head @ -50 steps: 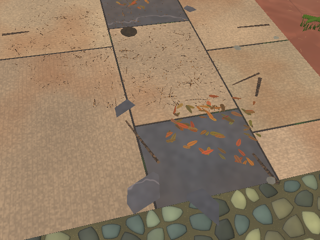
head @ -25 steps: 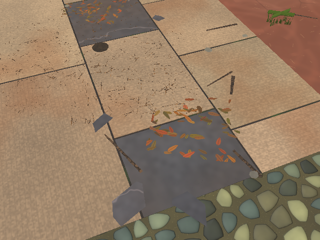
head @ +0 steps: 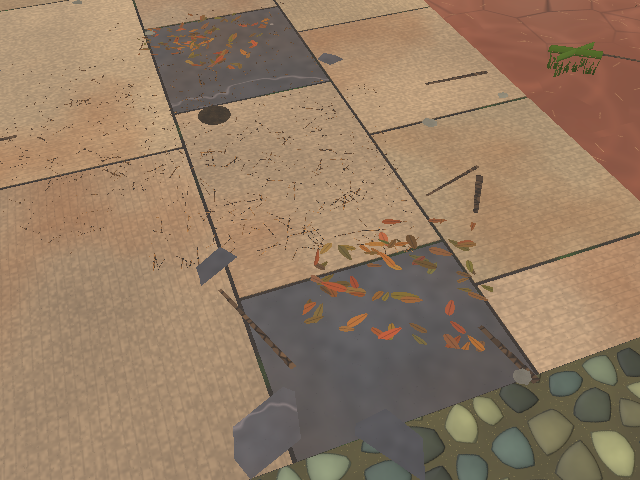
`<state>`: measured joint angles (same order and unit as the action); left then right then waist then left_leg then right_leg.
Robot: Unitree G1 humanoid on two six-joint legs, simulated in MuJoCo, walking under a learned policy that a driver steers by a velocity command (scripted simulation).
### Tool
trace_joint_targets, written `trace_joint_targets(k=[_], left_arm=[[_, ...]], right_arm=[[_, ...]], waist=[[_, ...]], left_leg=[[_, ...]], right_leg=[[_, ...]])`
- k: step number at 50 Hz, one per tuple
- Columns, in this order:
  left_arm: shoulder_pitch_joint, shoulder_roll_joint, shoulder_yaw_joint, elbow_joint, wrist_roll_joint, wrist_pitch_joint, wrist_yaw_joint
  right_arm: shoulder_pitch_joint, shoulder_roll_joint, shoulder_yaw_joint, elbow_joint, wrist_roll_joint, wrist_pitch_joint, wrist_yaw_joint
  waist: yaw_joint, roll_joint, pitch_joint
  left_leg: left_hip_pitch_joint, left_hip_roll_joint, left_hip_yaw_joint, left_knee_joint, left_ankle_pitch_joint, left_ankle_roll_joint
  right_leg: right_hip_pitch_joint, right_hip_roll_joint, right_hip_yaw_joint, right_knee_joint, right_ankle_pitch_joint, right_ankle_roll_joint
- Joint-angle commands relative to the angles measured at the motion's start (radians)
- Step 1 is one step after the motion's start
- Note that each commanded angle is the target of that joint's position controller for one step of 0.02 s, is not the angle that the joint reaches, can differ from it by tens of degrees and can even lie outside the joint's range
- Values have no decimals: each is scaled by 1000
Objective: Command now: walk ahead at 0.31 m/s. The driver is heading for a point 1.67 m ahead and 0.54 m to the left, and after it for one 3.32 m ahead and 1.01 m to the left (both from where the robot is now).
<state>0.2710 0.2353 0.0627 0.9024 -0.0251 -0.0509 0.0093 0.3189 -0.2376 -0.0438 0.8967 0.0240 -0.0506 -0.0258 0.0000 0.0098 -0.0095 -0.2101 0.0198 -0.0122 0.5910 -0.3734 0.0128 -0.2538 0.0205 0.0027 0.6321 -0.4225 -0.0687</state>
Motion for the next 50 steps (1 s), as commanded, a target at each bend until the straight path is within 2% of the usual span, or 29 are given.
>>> trace_joint_targets(k=[1, 2, 3, 4, 5, 6, 7, 8, 10, 12, 14, 16, 18, 20, 22, 23, 24, 25, 26, 27, 28, 29, 31, 34, 40, 45, 48, 49, 50], left_arm=[[6, 59, 13, -39, -12, -46, -13], [96, 95, 26, 4, -9, -50, -14], [215, 174, 51, 47, -11, -54, -12], [301, 236, 65, 55, 0, -57, -22], [275, 175, 42, 48, 22, -61, -26], [241, 138, 30, 35, 27, -63, -27], [217, 125, 21, 28, 25, -60, -28], [202, 104, 10, 28, 19, -52, -27], [202, 70, -6, 35, 17, -32, -19], [176, 89, -8, 26, 16, -22, -3], [175, 136, -2, 23, 18, -25, 10], [202, 172, 8, 37, 8, -35, 13], [197, 172, 12, 46, -2, -38, 12], [180, 186, 20, 46, 5, -30, 9], [168, 178, 17, 38, 20, -11, 8], [187, 131, -1, 13, 41, -7, 9], [337, -25, -40, 17, 23, -26, -1], [254, 90, -14, 18, -4, -49, -8], [138, 150, 4, -23, -27, -61, -11], [84, 149, 3, -36, -19, -66, -3], [66, 140, 9, -39, -2, -63, 4], [92, 125, 10, -35, 4, -52, 5], [108, 98, 9, -30, 6, -30, 7], [-1, 103, 11, -72, 19, -15, 12], [-230, 82, 0, -142, 25, -38, -3], [-369, 88, -9, -195, 12, -61, -32], [-317, 135, 4, -192, 8, -76, -40], [-234, 161, 17, -172, 9, -80, -36], [-79, 212, 41, -133, 15, -84, -27]], right_arm=[[-97, -161, -34, -77, 9, -16, 8], [-166, -123, -22, -107, 10, -19, 11], [-209, -74, -9, -139, 4, -35, 12], [-219, -95, -14, -163, 0, -58, 9], [-203, -130, -25, -159, 14, -67, 14], [-182, -119, -22, -150, 25, -70, 23], [-192, -105, -18, -150, 23, -70, 30], [-217, -99, -19, -156, 14, -69, 37], [-241, -67, -11, -168, 3, -63, 56], [-306, -33, 4, -195, -7, -57, 70], [-384, -14, 17, -226, -6, -54, 74], [-410, -54, 10, -242, 3, -48, 71], [-415, -94, -1, -251, 6, -45, 69], [-348, -134, -20, -238, 1, -45, 66], [-80, -190, -57, -158, 4, -34, 53], [89, -256, -74, -124, -7, -27, 41], [122, -300, -74, -99, -20, -31, 58], [72, -201, -48, -106, -13, -36, 61], [-20, -168, -38, -115, -10, -43, 61], [-98, -159, -34, -127, -16, -49, 63], [-140, -143, -31, -128, -28, -55, 67], [-159, -123, -25, -124, -39, -62, 67], [-153, -108, -22, -106, -32, -71, 68], [-104, -145, -29, -75, -29, -73, 53], [26, -176, -31, -25, -11, -52, 25], [109, -186, -35, 6, -1, -25, 16], [96, -206, -47, 4, -1, -11, 8], [78, -207, -47, -2, -2, -7, 8], [70, -179, -37, -14, -10, -7, 11]], waist=[[58, 154, 132], [97, 78, 126], [123, -133, 94], [157, -286, 56], [120, -181, 63], [92, -114, 68], [78, -78, 73], [70, -60, 88], [60, -94, 88], [60, -85, 108], [70, -95, 124], [65, -121, 134], [43, -120, 143], [-9, -130, 77], [-140, -123, -92], [-182, 14, -223], [-84, 317, -382], [-109, 210, -277], [-88, 141, -116], [-54, 36, -51], [-21, 19, -17], [13, 53, -24], [34, 67, -14], [21, 38, 49], [-54, 17, 81], [-89, 31, 96], [-40, 78, 62], [10, 87, 18], [79, 73, -94]], left_leg=[[-144, 209, -319, -320, -271, 169], [-219, 123, -189, -199, -127, 110], [-367, -12, 3, 104, 53, 29], [-573, -64, 21, 374, -76, -3], [-685, -29, -50, 545, -178, 12], [-739, 8, -73, 616, -124, 38], [-773, 42, -58, 625, -54, 53], [-777, 72, -44, 589, 6, 57], [-695, 88, 1, 482, 97, 38], [-584, 67, 46, 311, 209, 5], [-424, 29, 75, 115, 329, -10], [-335, 12, 64, 27, 388, -3], [-321, 11, 41, -34, 397, 26], [-227, -17, 51, -41, 356, 64], [118, -55, 80, -30, 313, 114], [417, 143, -159, -11, 245, 172], [634, 361, -690, -225, -107, 323], [537, 335, -773, -349, -224, 276], [385, 315, -617, -360, -164, 235], [232, 281, -490, -375, -9, 219], [120, 242, -389, -391, 114, 211], [60, 210, -323, -415, 165, 205], [2, 185, -251, -460, 197, 221], [-16, 188, -203, -509, 220, 239], [51, 151, -122, -500, 307, 200], [162, 184, -167, -404, 319, 195], [197, 211, -217, -314, 400, 170], [186, 188, -207, -230, 509, 153], [116, 125, -168, -46, 556, 121]], right_leg=[[33, -5, -19, -120, 17, -43], [147, -38, 62, -192, 22, -60], [319, -158, 308, -297, 36, -122], [488, -338, 616, -396, 199, -224], [518, -381, 637, -377, 279, -248], [530, -368, 564, -367, 314, -230], [525, -349, 477, -378, 357, -205], [502, -324, 394, -397, 433, -174], [420, -264, 266, -438, 506, -134], [292, -213, 167, -479, 509, -122], [167, -183, 110, -524, 466, -110], [154, -217, 113, -558, 431, -108], [219, -251, 104, -536, 491, -92], [298, -264, 77, -413, 784, -64], [228, -203, 23, -74, 988, -19], [-10, -143, -3, 260, 661, 8], [-306, 49, 59, 598, -103, 53], [-408, 4, 153, 714, -121, 32], [-467, -47, 118, 724, -26, 14], [-420, -100, 98, 678, 73, 9], [-373, -135, 93, 627, 131, 11], [-309, -163, 104, 594, 167, 10], [-282, -175, 91, 540, 182, 21], [-389, -192, 80, 411, 278, 54], [-411, -141, 41, 48, 548, 89], [-377, -90, 44, -121, 502, 94], [-245, -65, 45, -175, 397, 68], [-122, -47, 25, -203, 367, 45], [114, -74, 39, -187, 373, 5]])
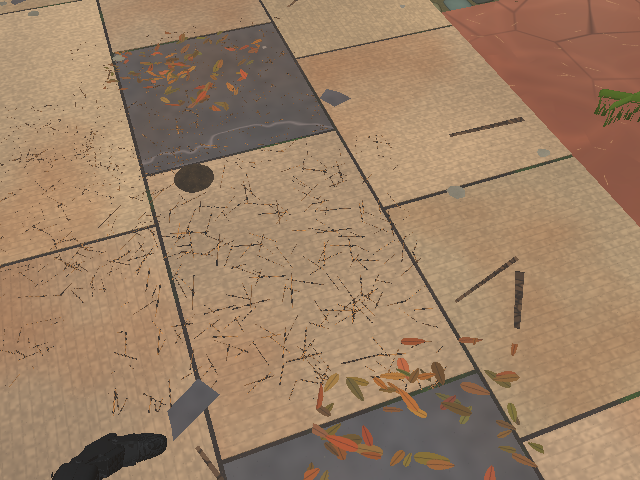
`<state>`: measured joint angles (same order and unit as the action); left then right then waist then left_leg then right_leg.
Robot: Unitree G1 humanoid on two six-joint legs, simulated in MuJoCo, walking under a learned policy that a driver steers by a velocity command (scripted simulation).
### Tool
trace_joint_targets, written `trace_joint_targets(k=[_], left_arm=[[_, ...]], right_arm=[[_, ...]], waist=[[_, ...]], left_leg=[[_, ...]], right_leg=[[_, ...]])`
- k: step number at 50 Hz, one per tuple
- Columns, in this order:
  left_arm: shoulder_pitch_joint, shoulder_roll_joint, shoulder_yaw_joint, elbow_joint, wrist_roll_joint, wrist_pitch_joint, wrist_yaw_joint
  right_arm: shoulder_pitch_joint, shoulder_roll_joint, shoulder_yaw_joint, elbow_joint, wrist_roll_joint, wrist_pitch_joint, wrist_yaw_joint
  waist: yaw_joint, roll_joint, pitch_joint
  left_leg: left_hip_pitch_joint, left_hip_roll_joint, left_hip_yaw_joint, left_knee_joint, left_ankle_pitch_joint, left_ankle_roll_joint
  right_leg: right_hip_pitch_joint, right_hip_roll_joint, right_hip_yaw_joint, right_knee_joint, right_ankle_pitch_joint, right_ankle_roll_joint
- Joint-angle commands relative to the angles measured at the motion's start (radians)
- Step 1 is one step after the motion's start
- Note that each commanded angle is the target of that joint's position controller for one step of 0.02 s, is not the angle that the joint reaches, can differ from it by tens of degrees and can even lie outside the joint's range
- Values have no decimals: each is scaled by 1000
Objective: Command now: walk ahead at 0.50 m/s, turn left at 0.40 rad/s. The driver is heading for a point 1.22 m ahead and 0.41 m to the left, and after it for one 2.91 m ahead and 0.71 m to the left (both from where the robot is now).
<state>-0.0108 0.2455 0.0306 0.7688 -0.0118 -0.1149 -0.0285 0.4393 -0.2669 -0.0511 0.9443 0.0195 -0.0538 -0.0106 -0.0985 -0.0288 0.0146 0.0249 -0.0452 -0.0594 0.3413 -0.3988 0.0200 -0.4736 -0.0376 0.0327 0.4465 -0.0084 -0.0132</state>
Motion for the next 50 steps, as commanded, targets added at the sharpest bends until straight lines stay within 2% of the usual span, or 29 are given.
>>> trace_joint_targets(k=[1, 2, 3, 4, 5, 6, 7, 8, 9, 12, 16, 19, 22, 24, 25, 26, 27, 28, 29, 30, 31, 32, 33, 34, 37, 42, 46, 49, 50], left_arm=[[394, 281, 92, 23, 16, -18, 21], [418, 318, 100, 44, 19, -4, 15], [382, 196, 70, 22, 17, -2, 15], [318, 144, 54, 14, 12, -2, 18], [256, 128, 47, 12, 14, -2, 16], [216, 105, 43, 16, 16, -1, 15], [196, 101, 41, 21, 25, -4, 17], [185, 97, 44, 27, 25, -7, 17], [182, 103, 47, 35, 23, -11, 18], [194, 135, 60, 57, 23, -14, 26], [210, 172, 70, 68, 21, -1, 37], [257, 198, 78, 82, 9, 14, 42], [284, 223, 88, 96, -8, 35, 43], [270, 253, 97, 90, -17, 49, 46], [260, 264, 100, 85, -21, 58, 47], [246, 256, 96, 79, -24, 65, 49], [266, 210, 77, 62, 4, 60, 51], [346, 58, 31, 1, 38, 32, 39], [243, 145, 41, -14, -5, -9, 26], [159, 187, 52, -42, -40, -28, 19], [156, 176, 48, -38, -26, -38, 25], [166, 180, 54, -23, 2, -37, 34], [189, 188, 61, -17, 11, -25, 33], [198, 185, 63, -19, 15, -12, 31], [153, 143, 54, -44, 30, 13, 34], [-24, 102, 36, -102, 20, 7, 22], [-102, 124, 38, -142, 8, -8, 4], [-68, 145, 46, -137, 9, -22, -8], [-28, 153, 51, -128, 10, -26, -7]], right_arm=[[-61, -83, -6, -103, -30, -5, -3], [74, 8, 17, -124, 1, -24, 1], [27, -111, -10, -106, 26, -29, -2], [-58, -158, -27, -128, 34, -29, -4], [-92, -142, -28, -131, 26, -25, -8], [-111, -127, -34, -138, 14, -19, -8], [-98, -105, -35, -142, 15, -8, -3], [-95, -84, -34, -146, 17, 3, 1], [-104, -67, -32, -157, 18, 14, 4], [-163, -59, -31, -198, 8, 29, 6], [-272, -48, -22, -240, 4, 19, 31], [-376, -43, -14, -285, 3, 18, 51], [-425, -61, -19, -325, 3, 21, 65], [-384, -93, -36, -333, 2, 27, 68], [-298, -123, -54, -317, 3, 30, 67], [-140, -170, -84, -275, 7, 33, 58], [24, -260, -122, -233, 11, 43, 36], [-32, -364, -128, -249, 14, 32, 32], [-9, -283, -102, -284, 4, 13, 41], [-43, -224, -85, -273, -5, -3, 45], [-101, -193, -75, -279, 0, -12, 44], [-173, -162, -65, -292, -3, -13, 42], [-212, -138, -55, -310, -14, -14, 38], [-222, -137, -54, -316, -18, -15, 34], [-183, -169, -62, -303, -7, -21, 15], [-106, -180, -66, -275, 0, -8, -6], [-47, -175, -66, -246, 8, 1, -9], [-38, -163, -63, -231, 1, 12, -18], [-42, -162, -62, -228, -1, 15, -18]], waist=[[243, -13, -304], [164, -324, -419], [192, -195, -333], [190, -123, -197], [160, -51, -127], [138, -49, -71], [112, -80, -51], [102, -84, -37], [94, -74, -21], [92, -37, 16], [124, -21, 41], [161, -7, 71], [159, -16, 80], [116, -48, 31], [62, -56, -24], [-26, -35, -104], [-84, 80, -193], [58, 327, -264], [-19, 200, -365], [-22, 144, -223], [21, 71, -148], [66, 42, -100], [99, 59, -85], [112, 68, -79], [111, 53, -47], [43, 101, -3], [16, 114, 9], [31, 145, 0], [51, 164, -9]], left_leg=[[-315, 101, -57, 529, 334, 73], [-672, -21, -17, 820, -190, 24], [-762, 43, -104, 935, -173, 26], [-796, 82, -84, 945, -75, 31], [-755, 124, -64, 920, 10, 22], [-730, 150, -63, 875, 64, 16], [-678, 175, -63, 851, 101, 12], [-658, 182, -52, 840, 118, 7], [-664, 189, -44, 829, 129, 2], [-724, 197, -48, 729, 217, -14], [-702, 184, 4, 495, 399, -10], [-704, 170, 54, 381, 416, 6], [-702, 147, 90, 320, 330, 41], [-593, 87, 145, 310, 228, 80], [-475, 42, 175, 299, 194, 105], [-251, -10, 188, 237, 243, 141], [56, 81, 1, 210, 242, 196], [325, 320, -583, 83, 57, 374], [362, 382, -783, -63, -56, 403], [280, 361, -645, -77, 25, 351], [137, 317, -517, -65, 130, 313], [0, 274, -416, -67, 243, 284], [-86, 246, -359, -86, 326, 272], [-133, 234, -338, -105, 375, 274], [-211, 199, -251, -130, 490, 278], [-253, 131, -195, -114, 384, 205], [-179, 164, -277, -47, 340, 190], [-83, 208, -326, 26, 401, 179], [-69, 211, -331, 57, 477, 170]], right_leg=[[647, -218, 210, 44, -51, -115], [916, -409, 641, -75, -269, -245], [838, -376, 636, -132, -379, -213], [706, -344, 465, -147, -340, -170], [575, -303, 353, -176, -234, -153], [482, -267, 268, -210, -170, -148], [415, -245, 199, -243, -133, -142], [379, -232, 150, -270, -101, -148], [356, -233, 106, -288, -59, -157], [349, -238, 8, -320, 29, -175], [376, -215, -123, -331, 64, -156], [443, -236, -173, -320, 71, -146], [542, -265, -206, -258, 167, -122], [573, -266, -238, -132, 467, -100], [565, -254, -256, 4, 607, -88], [490, -215, -285, 215, 624, -57], [238, -170, -289, 532, 317, -6], [-197, 43, -172, 859, -576, 51], [-303, 50, 49, 960, -599, 32], [-386, 5, 48, 940, -495, 8], [-343, -41, 49, 854, -404, -7], [-264, -73, 52, 765, -347, -2], [-193, -93, 60, 717, -309, 2], [-157, -93, 57, 681, -289, 13], [-155, -70, 29, 539, -191, 59], [-102, 0, 19, 183, 98, 77], [-78, 29, 39, 67, 101, 54], [-46, 28, 34, 30, 14, 19], [4, 36, 16, 18, -25, -1]])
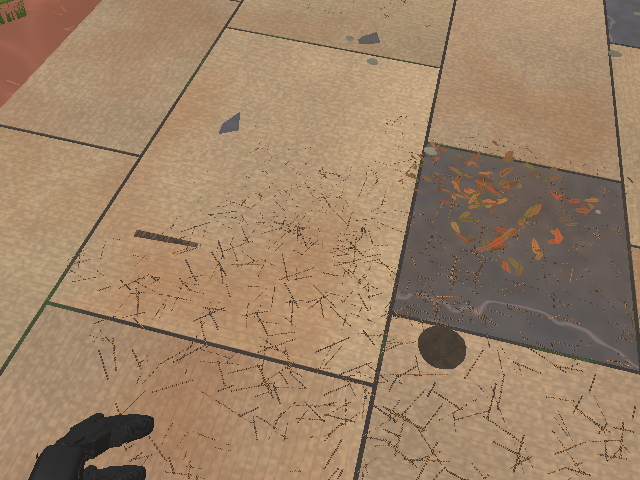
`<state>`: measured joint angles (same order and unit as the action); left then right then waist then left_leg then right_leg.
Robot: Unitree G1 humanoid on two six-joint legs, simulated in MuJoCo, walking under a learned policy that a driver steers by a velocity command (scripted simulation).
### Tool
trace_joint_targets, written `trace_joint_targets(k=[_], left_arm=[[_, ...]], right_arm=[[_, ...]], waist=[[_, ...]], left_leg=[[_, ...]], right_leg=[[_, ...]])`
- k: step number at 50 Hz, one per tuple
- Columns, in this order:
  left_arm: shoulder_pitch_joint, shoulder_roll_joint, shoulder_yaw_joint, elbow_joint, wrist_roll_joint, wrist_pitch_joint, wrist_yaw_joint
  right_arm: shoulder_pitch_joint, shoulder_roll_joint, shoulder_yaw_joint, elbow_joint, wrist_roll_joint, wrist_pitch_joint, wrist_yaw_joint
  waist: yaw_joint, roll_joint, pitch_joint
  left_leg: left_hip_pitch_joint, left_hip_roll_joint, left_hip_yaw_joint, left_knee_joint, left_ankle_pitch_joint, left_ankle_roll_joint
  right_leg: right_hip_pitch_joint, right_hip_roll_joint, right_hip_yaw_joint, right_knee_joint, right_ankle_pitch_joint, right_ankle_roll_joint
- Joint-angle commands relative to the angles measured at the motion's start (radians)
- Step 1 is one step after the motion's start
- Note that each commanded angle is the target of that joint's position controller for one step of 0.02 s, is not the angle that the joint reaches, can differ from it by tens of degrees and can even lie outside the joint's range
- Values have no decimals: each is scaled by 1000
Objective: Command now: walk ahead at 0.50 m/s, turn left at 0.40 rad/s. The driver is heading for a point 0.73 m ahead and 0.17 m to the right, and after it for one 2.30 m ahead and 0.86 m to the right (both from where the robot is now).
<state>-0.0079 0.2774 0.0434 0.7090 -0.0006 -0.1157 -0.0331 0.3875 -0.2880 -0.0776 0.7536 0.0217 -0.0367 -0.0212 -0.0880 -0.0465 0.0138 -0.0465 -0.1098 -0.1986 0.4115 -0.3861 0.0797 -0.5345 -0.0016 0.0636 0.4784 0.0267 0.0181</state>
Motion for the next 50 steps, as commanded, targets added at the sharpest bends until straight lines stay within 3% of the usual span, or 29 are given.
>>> trace_joint_targets(k=[1, 2, 3, 4, 5, 6, 7, 9, 12, 14, 19, 21, 23, 24, 25, 26, 27, 28, 31, 35, 38, 42, 43, 44, 45, 46, 47, 49, 50], left_arm=[[55, 140, 51, -45, 4, -30, 2], [185, 176, 64, -26, 19, -34, 7], [338, 254, 86, -6, 33, -30, 13], [411, 233, 88, 45, 5, -17, 1], [369, 156, 65, 33, -20, -12, 1], [309, 123, 53, 20, -12, -1, 5], [262, 107, 44, 20, -1, 5, 7], [218, 82, 30, 20, 16, 4, 9], [216, 106, 32, 46, 9, -4, 11], [211, 140, 40, 59, 3, 6, 19], [279, 154, 38, 104, -13, 40, 30], [270, 160, 38, 113, -19, 50, 32], [283, 133, 26, 124, -23, 54, 32], [304, 97, 12, 112, 1, 47, 30], [435, 20, -15, 129, 10, 42, 28], [403, 60, -11, 126, -7, 58, 32], [347, 134, 14, 106, -23, 76, 36], [310, 149, 26, 98, -26, 98, 47], [335, 127, 39, 100, -16, 160, 76], [311, 85, 39, 66, -10, 175, 76], [258, 85, 35, 28, -9, 170, 57], [319, 106, 50, 30, -5, 170, 30], [345, 126, 60, 38, 3, 171, 29], [351, 204, 81, 25, 7, 170, 41], [318, 307, 94, -21, 13, 166, 52], [342, 286, 89, -25, 49, 141, 46], [293, 258, 82, -29, 46, 119, 46], [215, 192, 68, -43, -7, 108, 55], [230, 169, 60, -41, -17, 107, 61]], right_arm=[[-7, -128, -30, -41, -4, 0, -5], [-24, -94, -15, -56, -12, -3, 1], [72, -44, 3, -66, -10, -10, 2], [149, -43, 13, -54, 9, -19, 2], [66, -131, -5, -55, 19, -24, 4], [-45, -147, -8, -77, 15, -25, 5], [-114, -134, -6, -97, 0, -29, 8], [-118, -103, -6, -98, -13, -30, 13], [-105, -44, 10, -97, -22, -23, 10], [-138, -17, 24, -103, -29, -25, 11], [-260, -39, 21, -121, -22, -23, 27], [-269, -59, 13, -126, -28, -26, 32], [-210, -91, -3, -103, -44, -31, 24], [-161, -155, -17, -106, -60, -33, 13], [-140, -162, -15, -110, -73, -18, 3], [-116, -91, 0, -104, -55, -2, 5], [-124, -97, 0, -95, -39, 7, 8], [-160, -121, -7, -95, -32, 14, 5], [-306, -115, -7, -99, -42, 15, -2], [-352, -96, -8, -76, -45, 15, -16], [-337, -122, -18, -54, -39, 24, -25], [-352, -148, -28, -32, -6, 43, -24], [-323, -124, -25, -14, 2, 47, -23], [-271, -76, -17, -2, -12, 53, -17], [-320, -60, -11, -52, -42, 49, -19], [-414, -90, -21, -74, -42, 45, -25], [-398, -104, -30, -67, -23, 47, -26], [-332, -126, -45, -19, -31, 50, -34], [-326, -122, -46, -15, -33, 44, -27]], waist=[[88, 183, -50], [151, 158, -168], [159, -29, -335], [150, -268, -385], [171, -134, -237], [173, -47, -122], [151, 3, -31], [99, -21, 6], [70, -35, -20], [76, -41, -55], [124, -52, -82], [108, -52, -79], [74, -15, -94], [67, 64, -168], [103, 229, -288], [55, 271, -341], [44, 225, -276], [53, 180, -214], [118, 197, -97], [122, 199, -93], [98, 187, -121], [143, 170, -122], [147, 123, -101], [119, -96, -54], [109, -305, 4], [170, -208, -47], [131, -154, -40], [92, -82, -61], [92, -84, -71]], left_leg=[[1, 238, -169, 70, 597, 91], [-71, 190, -125, 256, 611, 60], [-364, 71, -28, 591, 354, -13], [-607, 2, 17, 835, -184, -55], [-714, 61, -22, 914, -151, -52], [-727, 103, 17, 918, -70, -50], [-713, 135, 49, 859, -11, -49], [-620, 187, 76, 750, 50, -55], [-543, 185, 129, 585, 51, -94], [-476, 179, 157, 438, 167, -105], [-368, 132, 168, 193, 392, -90], [-330, 125, 163, 123, 382, -64], [-164, 125, 162, -14, 540, -26], [9, 256, 57, 34, 926, 20], [238, 462, -111, 103, 1158, 168], [215, 513, -191, 66, 1059, 230], [145, 487, -176, 18, 857, 214], [81, 462, -144, -21, 685, 186], [-203, 398, 2, -139, 394, 153], [-263, 374, 139, -155, 345, 152], [-213, 412, 151, -140, 364, 161], [-207, 413, 197, -46, 311, 93], [-250, 372, 242, 39, 217, 33], [-389, 266, 349, 275, 46, -69], [-642, 99, 341, 499, -268, -152], [-639, 94, 178, 677, -283, -134], [-647, 115, 138, 723, -185, -114], [-655, 141, 129, 697, -22, -110], [-644, 140, 134, 692, 43, -111]], right_leg=[[191, 17, -43, -57, -55, -62], [422, -65, 22, -17, -29, -120], [804, -270, 334, 3, -79, -256], [935, -404, 695, -134, -314, -352], [836, -380, 667, -180, -494, -312], [702, -339, 522, -196, -478, -272], [560, -295, 417, -228, -377, -258], [424, -234, 293, -263, -139, -240], [366, -215, 130, -249, 387, -256], [351, -188, 40, -240, 494, -242], [404, -176, 0, -201, 381, -197], [422, -191, 22, -146, 320, -178], [388, -136, 37, -37, 228, -126], [305, -79, 12, 85, 58, -77], [123, -9, -22, 275, -387, -16], [76, -2, 3, 426, -728, 18], [12, -12, 11, 534, -760, 29], [-37, -23, -3, 612, -714, 39], [43, -48, -21, 647, -547, 71], [113, -64, -62, 519, -438, 60], [157, -73, -81, 390, -397, 36], [295, -33, -141, 142, -285, -33], [347, -18, -118, 44, -230, -68], [400, -161, 121, -113, -64, -139], [412, -380, 456, -176, 128, -314], [352, -383, 483, -212, 41, -375], [351, -326, 393, -207, -32, -322], [380, -244, 299, -198, -204, -224], [387, -221, 297, -221, -344, -217]])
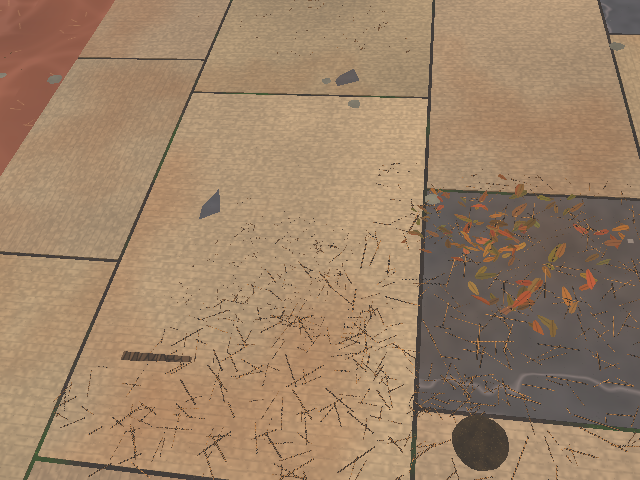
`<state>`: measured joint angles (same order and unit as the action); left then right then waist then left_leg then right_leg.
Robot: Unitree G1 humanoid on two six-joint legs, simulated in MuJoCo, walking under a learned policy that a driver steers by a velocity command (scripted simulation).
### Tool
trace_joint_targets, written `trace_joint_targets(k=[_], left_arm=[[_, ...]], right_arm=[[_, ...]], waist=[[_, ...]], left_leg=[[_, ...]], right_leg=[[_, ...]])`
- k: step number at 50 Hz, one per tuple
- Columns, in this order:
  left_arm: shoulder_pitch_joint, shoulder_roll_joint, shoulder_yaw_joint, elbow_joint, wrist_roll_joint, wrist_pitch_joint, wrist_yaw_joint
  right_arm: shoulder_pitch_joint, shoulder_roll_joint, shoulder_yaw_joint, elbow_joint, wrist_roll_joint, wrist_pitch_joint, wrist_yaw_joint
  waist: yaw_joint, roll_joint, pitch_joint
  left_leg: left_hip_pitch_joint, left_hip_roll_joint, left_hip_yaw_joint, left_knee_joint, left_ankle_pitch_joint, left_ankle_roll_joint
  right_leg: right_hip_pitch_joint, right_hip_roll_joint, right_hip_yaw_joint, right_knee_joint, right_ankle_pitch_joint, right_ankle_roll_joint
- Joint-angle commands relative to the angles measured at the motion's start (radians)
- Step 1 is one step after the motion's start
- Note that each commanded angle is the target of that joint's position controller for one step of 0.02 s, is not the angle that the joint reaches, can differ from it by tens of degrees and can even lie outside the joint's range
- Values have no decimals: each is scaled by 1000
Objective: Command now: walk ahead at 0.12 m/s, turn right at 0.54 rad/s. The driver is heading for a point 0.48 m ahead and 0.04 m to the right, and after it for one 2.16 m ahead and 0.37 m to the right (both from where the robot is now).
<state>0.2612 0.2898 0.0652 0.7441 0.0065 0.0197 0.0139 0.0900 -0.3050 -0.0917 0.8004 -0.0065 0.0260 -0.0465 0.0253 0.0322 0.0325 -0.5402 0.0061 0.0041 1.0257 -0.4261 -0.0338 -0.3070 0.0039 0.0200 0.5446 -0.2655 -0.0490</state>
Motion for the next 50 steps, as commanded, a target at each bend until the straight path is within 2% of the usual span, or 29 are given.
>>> trace_joint_targets(k=[1, 3, 6, 11, 14, 16, 17, 18, 19, 20, 21, 22, 24, 26, 29, 32, 34, 36, 37, 38, 39, 40, 41, 42, 43, 44, 45, 48, 50], left_arm=[[-15, 144, 33, -73, -24, -29, 18], [23, 148, 34, -69, -18, -37, 27], [52, 176, 45, -63, -20, -46, 34], [59, 202, 56, -71, -29, -43, 21], [46, 190, 52, -80, -30, -37, 14], [20, 148, 38, -93, -29, -34, 12], [0, 96, 22, -105, -24, -38, 12], [12, 14, 0, -123, -20, -42, 8], [10, 68, 9, -180, -43, -56, 10], [13, 144, 26, -159, -44, -60, 9], [7, 162, 36, -141, -39, -57, 4], [14, 149, 37, -128, -32, -55, 2], [-23, 104, 27, -140, -30, -63, -11], [-41, 68, 15, -153, -28, -70, -17], [-111, 44, 0, -188, -21, -78, -24], [-211, 12, -19, -221, -20, -88, -42], [-253, 19, -18, -239, -28, -90, -53], [-261, 46, -9, -251, -30, -91, -59], [-228, 68, 2, -246, -25, -91, -59], [-127, 98, 20, -218, -15, -92, -57], [12, 136, 41, -174, -7, -90, -49], [159, 201, 58, -144, 8, -81, -32], [152, 278, 56, -143, 23, -76, -29], [168, 187, 41, -149, 15, -70, -32], [83, 154, 24, -145, 9, -70, -35], [25, 125, 17, -138, -3, -74, -35], [-26, 102, 10, -135, -5, -76, -36], [-105, 79, 6, -116, 14, -94, -41], [-147, 82, 6, -96, 18, -101, -38]], right_arm=[[-37, -96, -32, -66, 1, -29, 7], [-76, -88, -29, -74, 13, -54, 21], [-120, -64, -19, -77, 12, -88, 37], [-135, -66, -9, -80, 28, -120, 62], [-90, -90, -14, -71, 39, -140, 68], [6, -103, -22, -40, 37, -151, 63], [112, -136, -33, -16, 29, -153, 54], [231, -199, -44, 2, 6, -148, 43], [266, -259, -58, 26, -7, -143, 55], [201, -187, -40, 1, 7, -144, 56], [162, -129, -23, -12, 15, -141, 53], [132, -105, -13, -21, 12, -137, 50], [137, -82, -1, -6, 1, -136, 47], [168, -88, 0, 14, -2, -140, 49], [179, -109, 0, 29, 10, -136, 49], [222, -135, 0, 46, 26, -127, 48], [266, -154, -1, 66, 35, -119, 50], [282, -169, -4, 79, 42, -107, 50], [275, -178, -5, 82, 40, -100, 48], [266, -186, -6, 83, 40, -92, 45], [269, -173, 1, 80, 36, -90, 41], [269, -127, 21, 48, 5, -98, 38], [424, -1, 66, 40, -8, -112, 53], [387, -128, 33, 83, 14, -118, 57], [294, -147, 25, 45, 41, -116, 58], [240, -121, 33, 36, 33, -114, 51], [217, -111, 31, 35, 21, -105, 44], [282, -50, 39, 57, 14, -60, 31], [263, -39, 43, 50, 2, -46, 22]], waist=[[-16, -167, -88], [2, -173, -66], [23, -174, -53], [37, -185, -29], [10, -187, -36], [-51, -164, -54], [-100, -121, -95], [-120, 75, -168], [-97, 233, -118], [-87, 155, -37], [-81, 134, 8], [-67, 108, 7], [-67, 90, 31], [-70, 80, 25], [-75, 57, 33], [-107, 54, 47], [-114, 58, 60], [-92, 68, 57], [-58, 78, 34], [8, 84, -37], [79, 70, -128], [128, -24, -273], [30, -330, -461], [88, -201, -531], [63, -184, -354], [37, -111, -248], [7, -85, -180], [-79, -97, -154], [-97, -118, -138]], left_leg=[[-159, 19, -67, 47, 131, 2], [-183, 14, -74, -81, 193, -1], [-128, -2, -78, -293, 238, -16], [41, -30, -64, -475, 197, -19], [176, -38, -65, -555, 209, 4], [365, -20, -53, -651, 264, 30], [541, 73, -128, -660, 231, 63], [735, 270, -375, -721, 29, 140], [724, 418, -698, -814, -234, 251], [667, 401, -649, -826, -292, 252], [631, 341, -531, -829, -210, 215], [600, 301, -433, -833, -102, 188], [526, 250, -294, -862, 100, 181], [503, 226, -206, -879, 238, 201], [487, 209, -108, -889, 406, 214], [461, 199, -42, -893, 452, 206], [490, 230, -44, -889, 476, 204], [553, 263, -41, -854, 582, 191], [577, 258, -24, -786, 779, 175], [580, 234, 10, -653, 991, 149], [517, 190, 42, -474, 1063, 113], [296, 136, 57, -196, 733, 66], [-15, -39, 15, 187, -178, 3], [-10, -16, -140, 299, -226, 3], [-89, 32, -104, 311, -181, 6], [-101, 70, -75, 245, -116, 5], [-80, 92, -64, 186, -62, -1], [124, 103, -55, 57, 41, -21], [180, 96, -46, -90, 96, -33]], right_leg=[[177, -215, 358, -316, -170, -150], [233, -216, 381, -350, -211, -153], [256, -200, 363, -346, -140, -156], [143, -179, 400, -320, -174, -176], [92, -166, 459, -287, -199, -164], [5, -107, 442, -200, -216, -121], [-117, -60, 391, -63, -254, -79], [-301, 55, 217, 258, -327, -10], [-517, 59, 153, 438, -358, -1], [-571, -19, 164, 547, -281, 9], [-581, -35, 150, 584, -195, 18], [-560, -54, 135, 598, -129, 25], [-524, -83, 125, 578, -22, 33], [-508, -76, 103, 542, 46, 48], [-474, -81, 57, 361, 148, 63], [-370, -76, -23, 169, 241, 58], [-328, -65, -37, 97, 232, 41], [-291, -47, -43, 42, 184, 8], [-219, -20, -54, 11, 164, -13], [-65, 18, -80, -29, 196, -40], [155, 32, -87, -65, 304, -68], [480, -136, 80, 14, 582, -117], [759, -453, 546, -48, 747, -317], [702, -420, 571, -83, 767, -316], [583, -376, 382, -85, 857, -278], [451, -315, 283, -111, 854, -240], [335, -279, 229, -152, 817, -219], [99, -239, 122, -250, 802, -215], [27, -218, 64, -269, 795, -212]])
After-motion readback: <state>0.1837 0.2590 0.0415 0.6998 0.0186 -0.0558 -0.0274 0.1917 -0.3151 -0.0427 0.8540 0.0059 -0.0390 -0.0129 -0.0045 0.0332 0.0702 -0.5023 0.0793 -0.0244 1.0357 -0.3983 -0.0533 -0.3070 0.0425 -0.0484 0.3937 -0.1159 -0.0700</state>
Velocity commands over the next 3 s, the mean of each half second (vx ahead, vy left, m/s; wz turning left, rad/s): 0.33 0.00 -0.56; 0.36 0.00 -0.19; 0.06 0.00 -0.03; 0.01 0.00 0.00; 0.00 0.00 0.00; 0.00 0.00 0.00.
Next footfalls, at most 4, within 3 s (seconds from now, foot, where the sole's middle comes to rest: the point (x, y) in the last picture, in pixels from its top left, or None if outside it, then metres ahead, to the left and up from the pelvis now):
0.34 left None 0.18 0.13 -0.78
0.80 right None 0.40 -0.23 -0.78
1.20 left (384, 449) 0.53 -0.02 -0.78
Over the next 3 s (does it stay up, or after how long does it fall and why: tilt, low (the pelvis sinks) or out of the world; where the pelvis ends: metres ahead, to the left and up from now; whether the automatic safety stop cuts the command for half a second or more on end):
stays up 0.43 -0.11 0.00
